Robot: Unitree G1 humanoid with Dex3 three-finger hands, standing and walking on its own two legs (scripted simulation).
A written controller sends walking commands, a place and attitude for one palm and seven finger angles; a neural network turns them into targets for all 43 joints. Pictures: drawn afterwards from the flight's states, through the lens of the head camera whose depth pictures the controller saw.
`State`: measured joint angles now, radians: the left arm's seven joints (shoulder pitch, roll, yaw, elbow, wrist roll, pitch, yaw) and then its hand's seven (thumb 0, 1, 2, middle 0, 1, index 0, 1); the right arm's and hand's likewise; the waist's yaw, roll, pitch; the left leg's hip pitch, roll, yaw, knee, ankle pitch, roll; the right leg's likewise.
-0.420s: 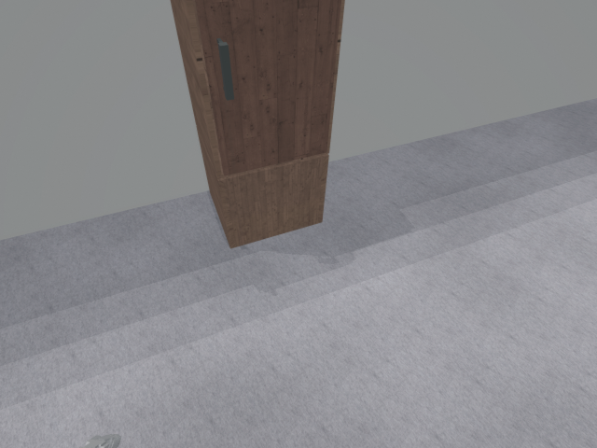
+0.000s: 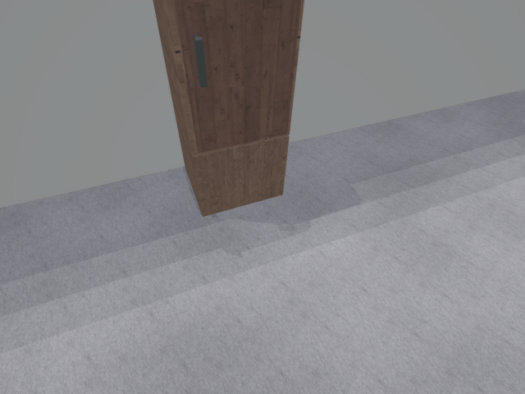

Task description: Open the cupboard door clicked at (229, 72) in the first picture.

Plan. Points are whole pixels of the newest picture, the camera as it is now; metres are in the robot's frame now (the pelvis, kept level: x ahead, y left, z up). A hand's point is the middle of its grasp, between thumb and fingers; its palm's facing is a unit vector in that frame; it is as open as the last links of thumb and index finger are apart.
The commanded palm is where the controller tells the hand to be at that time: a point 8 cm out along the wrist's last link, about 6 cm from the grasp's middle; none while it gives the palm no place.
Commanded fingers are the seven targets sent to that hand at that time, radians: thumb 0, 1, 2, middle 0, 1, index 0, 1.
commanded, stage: stand and wait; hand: left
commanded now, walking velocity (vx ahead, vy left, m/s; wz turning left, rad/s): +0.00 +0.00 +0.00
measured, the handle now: (199, 60) +1.04 +0.27 +0.04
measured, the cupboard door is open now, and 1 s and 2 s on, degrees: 0 0 0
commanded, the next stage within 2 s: look at it before walking up in 0.40 s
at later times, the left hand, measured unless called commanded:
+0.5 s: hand out of the picture +0.07 +0.24 -0.15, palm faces -0.03 -0.94 -0.34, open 7.4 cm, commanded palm none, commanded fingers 0.00 0.90 0.90 -0.20 -0.30 -0.20 -0.30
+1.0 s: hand out of the picture +0.08 +0.24 -0.15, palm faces -0.03 -0.94 -0.34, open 7.4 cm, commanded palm none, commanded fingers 0.00 0.90 0.90 -0.20 -0.30 -0.20 -0.30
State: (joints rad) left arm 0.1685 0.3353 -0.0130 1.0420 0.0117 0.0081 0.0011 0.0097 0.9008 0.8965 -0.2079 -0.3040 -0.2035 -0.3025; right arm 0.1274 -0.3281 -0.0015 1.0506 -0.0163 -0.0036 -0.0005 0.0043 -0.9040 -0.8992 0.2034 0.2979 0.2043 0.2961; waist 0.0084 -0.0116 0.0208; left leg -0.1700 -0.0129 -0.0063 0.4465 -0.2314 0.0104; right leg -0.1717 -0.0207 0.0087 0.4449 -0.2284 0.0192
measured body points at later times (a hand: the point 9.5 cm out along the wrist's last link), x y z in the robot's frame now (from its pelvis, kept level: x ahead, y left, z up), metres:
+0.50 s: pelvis +0.00 -0.01 +0.00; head -0.01 +0.00 +0.45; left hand +0.07 +0.29 -0.13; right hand +0.06 -0.30 -0.13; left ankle +0.01 +0.11 -0.74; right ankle +0.01 -0.13 -0.74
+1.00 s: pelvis +0.01 -0.01 +0.00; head +0.01 -0.01 +0.45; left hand +0.08 +0.28 -0.13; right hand +0.09 -0.31 -0.13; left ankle +0.01 +0.11 -0.74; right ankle +0.01 -0.13 -0.74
